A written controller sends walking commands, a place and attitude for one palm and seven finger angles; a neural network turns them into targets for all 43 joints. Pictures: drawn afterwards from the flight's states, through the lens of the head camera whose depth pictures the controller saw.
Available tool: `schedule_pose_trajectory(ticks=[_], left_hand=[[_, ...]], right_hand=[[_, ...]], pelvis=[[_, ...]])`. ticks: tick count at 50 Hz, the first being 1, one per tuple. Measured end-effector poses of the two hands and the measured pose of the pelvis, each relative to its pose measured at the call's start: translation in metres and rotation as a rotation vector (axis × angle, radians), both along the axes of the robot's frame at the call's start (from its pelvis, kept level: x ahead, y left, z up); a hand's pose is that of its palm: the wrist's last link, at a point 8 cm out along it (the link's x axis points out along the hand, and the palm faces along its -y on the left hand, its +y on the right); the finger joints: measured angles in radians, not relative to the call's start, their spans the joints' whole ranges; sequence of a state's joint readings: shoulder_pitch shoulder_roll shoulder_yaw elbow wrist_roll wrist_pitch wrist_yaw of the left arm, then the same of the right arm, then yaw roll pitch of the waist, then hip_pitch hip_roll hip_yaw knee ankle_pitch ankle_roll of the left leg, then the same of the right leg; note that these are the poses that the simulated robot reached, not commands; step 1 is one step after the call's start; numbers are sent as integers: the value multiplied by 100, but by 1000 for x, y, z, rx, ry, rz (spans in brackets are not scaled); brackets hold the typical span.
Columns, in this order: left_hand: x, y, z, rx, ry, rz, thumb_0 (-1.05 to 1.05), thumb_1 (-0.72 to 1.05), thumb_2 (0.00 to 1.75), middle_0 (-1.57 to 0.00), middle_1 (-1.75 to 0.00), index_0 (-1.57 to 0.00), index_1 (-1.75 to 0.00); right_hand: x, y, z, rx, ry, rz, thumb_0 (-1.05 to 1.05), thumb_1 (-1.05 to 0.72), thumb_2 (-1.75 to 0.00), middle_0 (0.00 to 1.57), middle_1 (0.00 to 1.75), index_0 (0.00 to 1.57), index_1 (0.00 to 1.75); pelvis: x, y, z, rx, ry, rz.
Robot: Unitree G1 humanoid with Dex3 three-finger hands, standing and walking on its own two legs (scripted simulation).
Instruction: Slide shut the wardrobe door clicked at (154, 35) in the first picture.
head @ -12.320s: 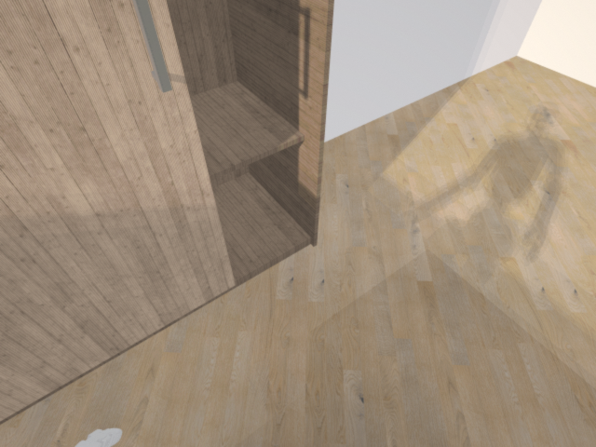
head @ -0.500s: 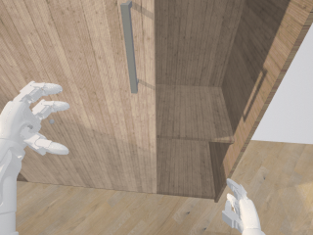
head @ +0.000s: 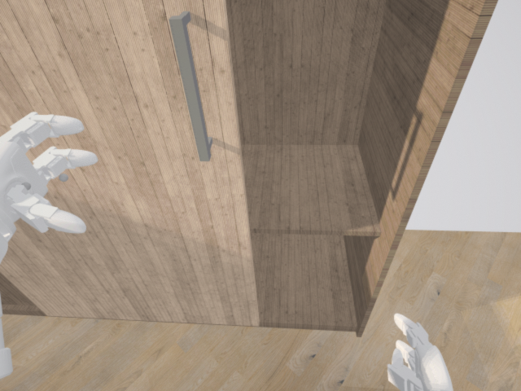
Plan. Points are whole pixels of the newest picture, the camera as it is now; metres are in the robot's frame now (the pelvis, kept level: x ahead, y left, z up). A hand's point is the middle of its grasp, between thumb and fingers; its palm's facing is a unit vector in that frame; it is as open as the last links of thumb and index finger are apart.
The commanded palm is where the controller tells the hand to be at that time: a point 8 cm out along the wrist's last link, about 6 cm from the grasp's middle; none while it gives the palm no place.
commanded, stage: raise the hand with hooked fingers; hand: left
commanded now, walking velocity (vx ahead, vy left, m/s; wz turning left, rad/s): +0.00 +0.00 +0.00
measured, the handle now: (196, 93) +0.51 +0.17 +0.24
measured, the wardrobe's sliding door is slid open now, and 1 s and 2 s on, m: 0.38 0.38 0.38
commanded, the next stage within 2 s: move the hooked fingers beside the handle in 0.24 s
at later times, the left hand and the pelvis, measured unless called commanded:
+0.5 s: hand (80, 166) +0.30 +0.26 +0.25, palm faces +0.11 -0.99 -0.10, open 14.0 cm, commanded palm +0.27 +0.30 +0.26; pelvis +0.01 -0.02 +0.00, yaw +0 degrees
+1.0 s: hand (108, 146) +0.35 +0.25 +0.24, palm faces +0.10 -0.99 -0.06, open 14.0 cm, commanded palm +0.32 +0.29 +0.25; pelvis +0.02 -0.01 +0.00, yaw +0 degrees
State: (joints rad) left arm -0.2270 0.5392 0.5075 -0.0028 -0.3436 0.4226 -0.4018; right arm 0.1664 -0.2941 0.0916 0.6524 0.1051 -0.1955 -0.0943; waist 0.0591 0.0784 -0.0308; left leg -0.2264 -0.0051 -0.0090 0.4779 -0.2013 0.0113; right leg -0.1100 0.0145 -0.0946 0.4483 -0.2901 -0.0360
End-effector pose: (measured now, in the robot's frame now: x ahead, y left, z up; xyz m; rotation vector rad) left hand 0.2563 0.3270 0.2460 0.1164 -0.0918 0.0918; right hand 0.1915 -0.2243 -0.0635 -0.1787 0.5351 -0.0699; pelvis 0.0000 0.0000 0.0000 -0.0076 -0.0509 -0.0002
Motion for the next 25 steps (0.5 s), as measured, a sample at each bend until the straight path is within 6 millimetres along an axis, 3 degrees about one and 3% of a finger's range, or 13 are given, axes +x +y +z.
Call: schedule_pose_trajectory(ticks=[8, 25], left_hand=[[0, -8, 6, -5, -52, 24, -2, -50, 30, -30, -120, -31, -120], [14, -17, 5, -13, -30, 11, -2, -50, 30, -30, -120, -31, -120]], right_hand=[[9, -8, 2, 3, -27, -6, 1, -90, -90, 20, 30, 20, 30], [22, -6, -1, 27, -31, 13, 1, -90, -90, 20, 30, 20, 30]], pelvis=[[5, -10, -1, 2, -5, -2], [12, -15, -2, 7, 4, 7]])
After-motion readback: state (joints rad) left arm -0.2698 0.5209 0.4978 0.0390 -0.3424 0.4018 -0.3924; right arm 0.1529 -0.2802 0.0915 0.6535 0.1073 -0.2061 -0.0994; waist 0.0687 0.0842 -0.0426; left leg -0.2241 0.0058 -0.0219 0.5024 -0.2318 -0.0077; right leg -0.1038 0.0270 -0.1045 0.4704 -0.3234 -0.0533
